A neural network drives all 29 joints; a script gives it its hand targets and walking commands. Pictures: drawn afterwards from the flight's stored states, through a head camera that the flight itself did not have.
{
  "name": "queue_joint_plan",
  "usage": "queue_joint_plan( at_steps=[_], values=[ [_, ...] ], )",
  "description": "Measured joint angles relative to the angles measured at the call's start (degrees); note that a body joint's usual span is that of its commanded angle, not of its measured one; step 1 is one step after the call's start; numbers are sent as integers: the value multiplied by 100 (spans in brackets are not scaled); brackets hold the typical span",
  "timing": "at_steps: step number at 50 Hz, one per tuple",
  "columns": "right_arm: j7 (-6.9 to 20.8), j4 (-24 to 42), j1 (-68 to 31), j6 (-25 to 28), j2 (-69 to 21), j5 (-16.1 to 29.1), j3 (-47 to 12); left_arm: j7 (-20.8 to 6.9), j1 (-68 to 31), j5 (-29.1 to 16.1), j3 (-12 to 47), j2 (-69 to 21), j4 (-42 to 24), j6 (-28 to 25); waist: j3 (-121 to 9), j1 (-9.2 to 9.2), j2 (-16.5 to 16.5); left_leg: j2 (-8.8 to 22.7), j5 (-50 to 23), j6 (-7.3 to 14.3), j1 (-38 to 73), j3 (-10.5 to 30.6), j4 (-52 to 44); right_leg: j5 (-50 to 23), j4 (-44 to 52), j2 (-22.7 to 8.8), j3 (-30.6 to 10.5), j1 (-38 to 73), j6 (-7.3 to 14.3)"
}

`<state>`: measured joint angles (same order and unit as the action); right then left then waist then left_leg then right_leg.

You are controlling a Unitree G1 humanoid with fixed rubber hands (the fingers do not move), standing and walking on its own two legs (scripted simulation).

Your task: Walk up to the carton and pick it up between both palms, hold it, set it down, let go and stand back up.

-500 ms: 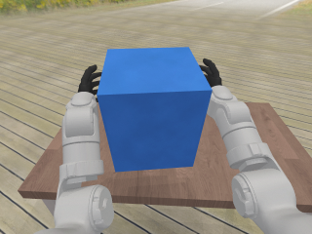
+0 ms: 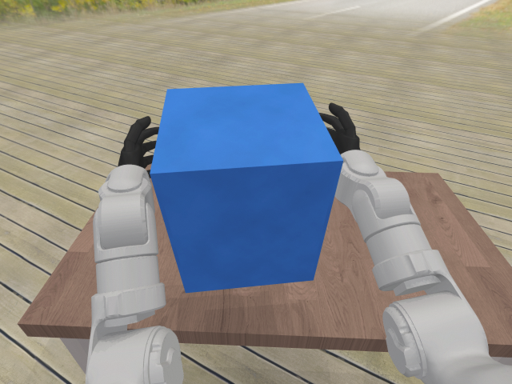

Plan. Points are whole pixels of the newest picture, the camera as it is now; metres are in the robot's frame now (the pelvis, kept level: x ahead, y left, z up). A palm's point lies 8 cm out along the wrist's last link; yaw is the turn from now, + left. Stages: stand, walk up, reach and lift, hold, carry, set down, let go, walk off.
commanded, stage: hold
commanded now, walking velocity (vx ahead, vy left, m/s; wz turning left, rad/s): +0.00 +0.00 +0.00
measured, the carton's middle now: (243, 189) +0.37 -0.01 +0.18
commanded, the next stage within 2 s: none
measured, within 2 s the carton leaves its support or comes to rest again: neither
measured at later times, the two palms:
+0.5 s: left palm (137, 169) +0.35 +0.14 +0.24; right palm (350, 154) +0.35 -0.17 +0.25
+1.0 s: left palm (130, 171) +0.36 +0.15 +0.24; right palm (342, 154) +0.35 -0.15 +0.25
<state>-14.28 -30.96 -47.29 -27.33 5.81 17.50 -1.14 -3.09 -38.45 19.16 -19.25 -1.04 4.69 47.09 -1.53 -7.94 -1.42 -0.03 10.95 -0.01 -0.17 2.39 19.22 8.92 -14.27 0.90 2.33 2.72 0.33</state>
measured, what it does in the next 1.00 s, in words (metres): stands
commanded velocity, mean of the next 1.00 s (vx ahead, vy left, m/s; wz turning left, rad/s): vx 0.00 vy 0.00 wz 0.00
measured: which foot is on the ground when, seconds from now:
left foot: down 0.00-1.00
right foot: down 0.00-1.00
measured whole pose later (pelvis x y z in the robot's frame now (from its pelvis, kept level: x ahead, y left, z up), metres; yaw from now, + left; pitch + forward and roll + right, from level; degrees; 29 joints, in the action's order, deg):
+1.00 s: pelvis +0.00 +0.00 +0.00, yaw +0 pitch -8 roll -1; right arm -14.0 -31.6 -47.6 -27.1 5.6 16.7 -0.9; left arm -3.1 -39.0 19.0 -19.8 -1.0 5.9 46.6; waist -2.1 -7.4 -1.5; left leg -0.1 10.6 0.2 -0.5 1.9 19.0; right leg 8.7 -14.4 0.8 2.1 2.3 0.3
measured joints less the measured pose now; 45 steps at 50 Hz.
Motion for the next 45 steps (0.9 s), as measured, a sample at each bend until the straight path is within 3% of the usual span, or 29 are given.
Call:
queue_joint_plan(
  at_steps=[9, 15, 31, 45],
  values=[
    [9, 230, 113, -80, 22, -29, -12, -7, 11, 45, -41, -102, -203, 111, 32, 62, 87, -11, -34, 38, 89, -86, -37, -51, 16, -13, -86, 53, -26],
    [230, -306, -149, -89, -76, -362, 275, -11, -230, 177, -149, -107, 316, 71, -47, 163, 42, -9, -150, 28, 5, -139, -136, -80, -75, -16, -130, -135, 5],
    [236, -886, -543, 125, -117, -570, 449, 11, -645, 38, -292, 85, 1056, -251, -220, 173, -3, 16, -257, -24, -240, -80, -195, -95, -145, 7, -54, -417, 61],
    [36, -352, -141, 62, -28, -115, -10, -30, -149, 4, -156, 25, 369, -89, -89, 55, -39, 12, -79, -7, -21, -21, -78, -39, 17, 12, 0, -44, 24]
  ],
)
